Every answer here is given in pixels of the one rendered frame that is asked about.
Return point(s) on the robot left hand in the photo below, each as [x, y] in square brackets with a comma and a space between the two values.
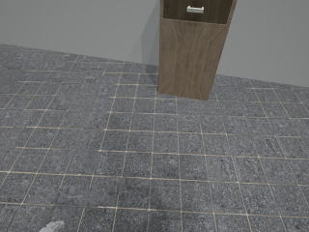
[53, 226]

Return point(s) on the cabinet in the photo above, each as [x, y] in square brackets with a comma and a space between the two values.
[189, 55]

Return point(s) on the drawer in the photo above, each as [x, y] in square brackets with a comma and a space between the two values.
[215, 11]

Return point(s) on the handle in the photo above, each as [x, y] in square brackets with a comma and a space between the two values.
[195, 10]

